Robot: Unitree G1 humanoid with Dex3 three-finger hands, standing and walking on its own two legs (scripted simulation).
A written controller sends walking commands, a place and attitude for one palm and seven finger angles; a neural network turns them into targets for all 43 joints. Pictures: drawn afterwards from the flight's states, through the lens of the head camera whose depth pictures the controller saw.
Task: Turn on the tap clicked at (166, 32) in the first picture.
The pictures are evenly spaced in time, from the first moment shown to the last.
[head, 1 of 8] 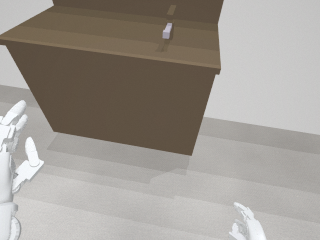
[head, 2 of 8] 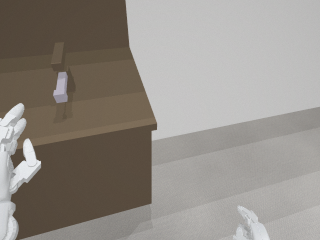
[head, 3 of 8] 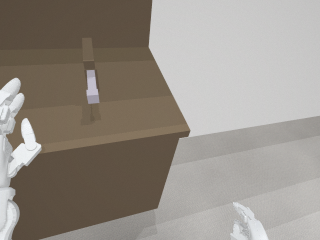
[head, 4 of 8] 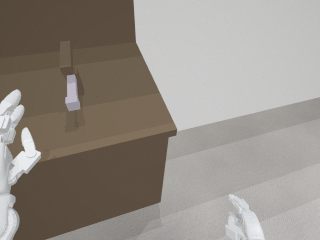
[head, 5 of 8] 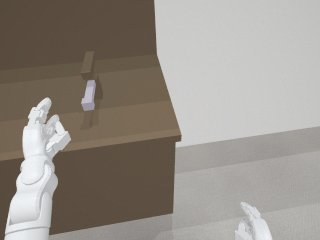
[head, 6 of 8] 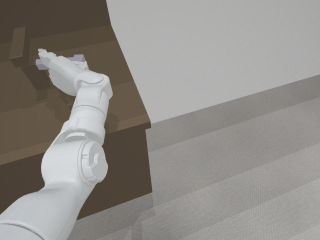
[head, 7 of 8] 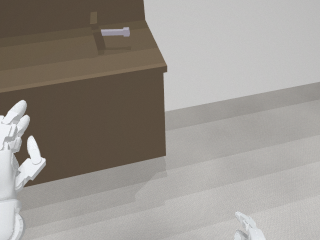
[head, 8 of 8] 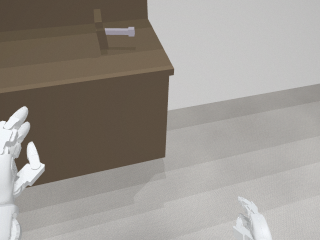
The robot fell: no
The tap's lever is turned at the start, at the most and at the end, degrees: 0 76 76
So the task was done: yes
